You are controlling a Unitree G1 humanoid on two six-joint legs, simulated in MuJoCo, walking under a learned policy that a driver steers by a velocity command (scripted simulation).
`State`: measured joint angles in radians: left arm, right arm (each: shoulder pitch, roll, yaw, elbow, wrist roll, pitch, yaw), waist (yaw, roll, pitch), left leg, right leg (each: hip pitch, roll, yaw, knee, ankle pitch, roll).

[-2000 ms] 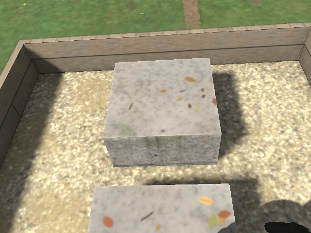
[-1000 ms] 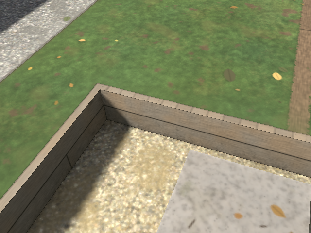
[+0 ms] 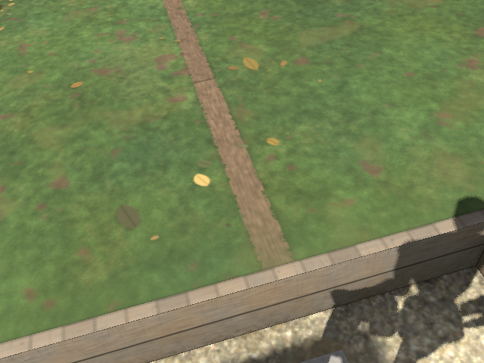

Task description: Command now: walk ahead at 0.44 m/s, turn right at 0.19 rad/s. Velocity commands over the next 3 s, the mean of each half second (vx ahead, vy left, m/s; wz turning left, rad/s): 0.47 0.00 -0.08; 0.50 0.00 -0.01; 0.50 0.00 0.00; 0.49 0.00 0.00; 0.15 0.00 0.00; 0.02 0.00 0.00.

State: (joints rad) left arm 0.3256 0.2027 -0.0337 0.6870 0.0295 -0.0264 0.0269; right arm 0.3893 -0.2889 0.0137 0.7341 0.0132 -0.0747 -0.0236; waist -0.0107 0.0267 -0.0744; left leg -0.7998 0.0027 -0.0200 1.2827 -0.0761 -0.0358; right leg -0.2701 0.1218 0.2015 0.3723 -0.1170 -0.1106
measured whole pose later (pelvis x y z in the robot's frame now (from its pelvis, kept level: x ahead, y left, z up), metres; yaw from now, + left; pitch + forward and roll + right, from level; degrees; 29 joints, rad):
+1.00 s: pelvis +0.48 +0.16 -0.03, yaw +3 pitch +1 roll -4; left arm 0.47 0.25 0.01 0.96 -0.04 -0.10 -0.02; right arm 0.19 -0.28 -0.01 0.83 0.04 -0.10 0.04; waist 0.05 0.02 -0.05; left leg -0.55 0.05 -0.08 1.21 -0.46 0.03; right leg -0.12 0.07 -0.06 0.55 -0.45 -0.05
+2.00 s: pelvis +1.16 +0.29 -0.02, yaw +3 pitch +3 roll +0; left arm 0.04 0.27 0.04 0.85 0.00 -0.11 -0.04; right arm 0.38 -0.27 -0.02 0.97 0.00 -0.07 0.01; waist -0.03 0.02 0.05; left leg -0.13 -0.02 -0.06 0.97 -0.50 0.01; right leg -0.46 0.01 -0.07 0.52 -0.10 -0.06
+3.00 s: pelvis +1.32 +0.33 -0.01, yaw +2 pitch -1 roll +0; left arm 0.26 0.20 0.02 1.13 0.01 0.00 0.05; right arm 0.11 -0.20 -0.06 1.04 0.00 0.01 -0.03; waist 0.01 0.00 0.04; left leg -0.31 -0.01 0.02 0.52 -0.19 0.03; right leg -0.12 -0.04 -0.03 0.49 -0.35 0.03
